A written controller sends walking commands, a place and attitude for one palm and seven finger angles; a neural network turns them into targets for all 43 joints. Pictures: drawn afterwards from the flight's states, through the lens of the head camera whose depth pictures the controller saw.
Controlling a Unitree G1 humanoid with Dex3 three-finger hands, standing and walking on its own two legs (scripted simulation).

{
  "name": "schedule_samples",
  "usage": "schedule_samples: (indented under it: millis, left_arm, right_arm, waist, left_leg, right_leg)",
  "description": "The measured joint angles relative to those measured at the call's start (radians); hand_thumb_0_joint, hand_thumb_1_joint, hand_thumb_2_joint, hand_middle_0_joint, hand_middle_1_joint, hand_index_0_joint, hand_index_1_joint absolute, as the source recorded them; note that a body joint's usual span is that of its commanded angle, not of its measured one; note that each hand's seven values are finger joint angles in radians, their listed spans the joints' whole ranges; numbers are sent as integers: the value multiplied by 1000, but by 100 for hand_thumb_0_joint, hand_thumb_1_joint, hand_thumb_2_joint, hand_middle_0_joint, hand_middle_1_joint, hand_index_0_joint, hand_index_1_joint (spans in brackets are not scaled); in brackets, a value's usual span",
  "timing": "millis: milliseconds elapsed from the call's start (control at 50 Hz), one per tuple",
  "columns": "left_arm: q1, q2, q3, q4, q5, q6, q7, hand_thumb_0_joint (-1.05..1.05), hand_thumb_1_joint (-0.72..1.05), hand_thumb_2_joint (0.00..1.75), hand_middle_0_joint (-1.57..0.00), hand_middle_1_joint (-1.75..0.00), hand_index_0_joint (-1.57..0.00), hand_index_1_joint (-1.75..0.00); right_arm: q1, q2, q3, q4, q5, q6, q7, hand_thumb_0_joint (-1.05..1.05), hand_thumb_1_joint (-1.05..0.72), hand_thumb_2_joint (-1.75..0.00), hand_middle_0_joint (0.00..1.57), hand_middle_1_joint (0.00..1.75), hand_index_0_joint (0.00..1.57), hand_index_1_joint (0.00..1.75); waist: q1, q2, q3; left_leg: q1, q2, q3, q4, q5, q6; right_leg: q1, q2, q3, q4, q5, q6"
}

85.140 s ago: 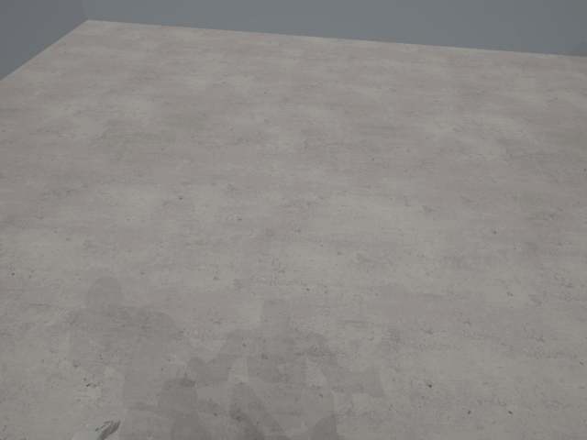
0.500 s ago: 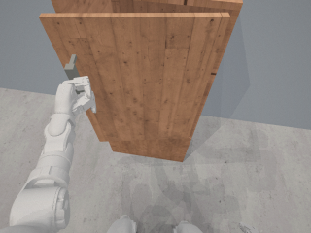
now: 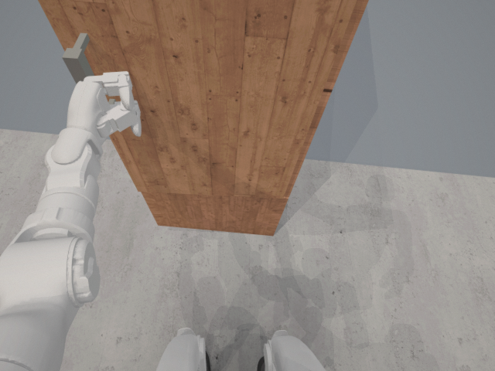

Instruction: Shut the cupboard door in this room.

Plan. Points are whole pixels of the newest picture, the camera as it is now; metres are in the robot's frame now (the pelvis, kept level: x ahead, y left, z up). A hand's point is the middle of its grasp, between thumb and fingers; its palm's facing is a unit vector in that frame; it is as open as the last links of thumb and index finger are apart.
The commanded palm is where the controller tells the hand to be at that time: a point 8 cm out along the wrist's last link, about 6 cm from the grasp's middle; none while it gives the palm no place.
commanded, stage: push the door shut along its arc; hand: left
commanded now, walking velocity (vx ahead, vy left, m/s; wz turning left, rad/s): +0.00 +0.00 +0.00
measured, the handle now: (95, 84) +0.57 +0.21 +0.09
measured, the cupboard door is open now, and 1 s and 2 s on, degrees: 3 0 0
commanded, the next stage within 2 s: pull the fist back off the door in 0.42 s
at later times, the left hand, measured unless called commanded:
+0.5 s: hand (133, 105) +0.51 +0.15 +0.10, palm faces -0.23 -0.97 -0.02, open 3.1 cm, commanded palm +0.55 +0.17 +0.10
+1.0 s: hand (150, 94) +0.54 +0.13 +0.09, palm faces +0.12 -0.99 -0.01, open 3.0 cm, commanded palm +0.49 +0.16 +0.10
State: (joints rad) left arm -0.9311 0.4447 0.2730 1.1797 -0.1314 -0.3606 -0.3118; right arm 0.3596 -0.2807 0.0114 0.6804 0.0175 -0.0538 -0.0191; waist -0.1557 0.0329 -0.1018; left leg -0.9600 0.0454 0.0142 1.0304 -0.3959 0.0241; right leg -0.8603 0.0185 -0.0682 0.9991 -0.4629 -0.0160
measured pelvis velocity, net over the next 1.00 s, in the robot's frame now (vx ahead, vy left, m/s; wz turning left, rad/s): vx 0.01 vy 0.00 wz -0.05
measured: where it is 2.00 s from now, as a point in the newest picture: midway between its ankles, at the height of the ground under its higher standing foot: outside the picture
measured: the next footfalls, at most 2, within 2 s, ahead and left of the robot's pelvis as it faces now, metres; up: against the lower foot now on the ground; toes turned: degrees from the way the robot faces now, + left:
none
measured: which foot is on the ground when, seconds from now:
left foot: down 0.00-1.00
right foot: down 0.00-1.00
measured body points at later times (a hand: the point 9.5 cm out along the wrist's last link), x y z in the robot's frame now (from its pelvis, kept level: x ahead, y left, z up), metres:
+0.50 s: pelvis -0.02 +0.01 -0.02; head +0.11 +0.04 +0.41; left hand +0.52 +0.20 +0.10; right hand -0.02 -0.27 -0.12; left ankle +0.05 +0.10 -0.67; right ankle +0.01 -0.11 -0.67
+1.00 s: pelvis +0.01 +0.00 +0.00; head +0.12 +0.00 +0.44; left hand +0.53 +0.18 +0.10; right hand -0.05 -0.24 -0.11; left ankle +0.05 +0.10 -0.67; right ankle +0.01 -0.11 -0.67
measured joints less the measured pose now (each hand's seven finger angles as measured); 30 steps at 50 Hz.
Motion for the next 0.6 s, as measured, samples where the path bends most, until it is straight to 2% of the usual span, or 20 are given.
schedule_samples:
  millis: [140, 240, 340, 420, 540, 560, 600]
  left_arm:
    - [-63, 41, 12, 52, 24, 10, 2, 2, 90, 89, -130, -150, -130, -150]
    - [-90, 49, 15, 72, 38, -13, -43, 2, 90, 89, -130, -150, -129, -150]
    - [-142, 73, -7, 113, 38, 9, -74, 2, 90, 89, -130, -150, -129, -150]
    - [-186, 90, -28, 134, 35, 39, -71, 2, 90, 89, -130, -150, -129, -150]
    - [-239, 112, -63, 147, 21, 61, -52, 2, 90, 89, -130, -150, -129, -150]
    - [-246, 99, -50, 144, 24, 64, -31, 2, 90, 89, -130, -150, -130, -150]
    - [-254, 47, -18, 128, 26, 63, 93, 2, 90, 89, -130, -150, -130, -150]
  right_arm:
    - [20, 5, 8, -6, -6, 1, 9, 1, -90, -90, 20, 30, 20, 30]
    - [38, 7, 15, 3, -8, 6, 10, 1, -90, -90, 20, 30, 20, 30]
    - [35, 10, 23, 10, -4, 0, 4, 1, -90, -90, 20, 30, 20, 30]
    - [26, 5, 26, 10, -4, -20, 0, 1, -90, -90, 20, 30, 20, 30]
    - [15, -6, 32, 21, -4, -61, -8, 1, -90, -90, 20, 30, 20, 30]
    - [18, -7, 31, 21, -9, -66, -10, 1, -90, -90, 20, 30, 20, 30]
    - [26, -7, 28, 21, -23, -74, -8, 1, -90, -90, 20, 30, 20, 30]
  waist:
    - [-25, 8, -1]
    - [-20, 10, 0]
    - [-29, 5, -1]
    - [-41, 4, 3]
    - [-54, 3, 13]
    - [-51, 4, 11]
    - [-47, 4, 3]
  left_leg:
    - [-34, 5, 1, 21, -11, 4]
    - [-60, 4, -6, 37, -13, 6]
    - [-89, 4, -21, 57, -8, 5]
    - [-119, 4, -32, 74, 0, 5]
    - [-162, 2, -36, 94, 14, 9]
    - [-171, 2, -36, 96, 16, 9]
    - [-186, -1, -34, 95, 21, 9]
  right_leg:
    - [-31, 4, 2, 12, -5, 4]
    - [-52, 4, -4, 23, -6, 5]
    - [-73, 6, -19, 36, -3, 3]
    - [-96, 6, -30, 49, 4, 2]
    - [-138, 4, -34, 70, 16, 4]
    - [-147, 3, -34, 72, 18, 5]
    - [-164, 0, -32, 75, 22, 8]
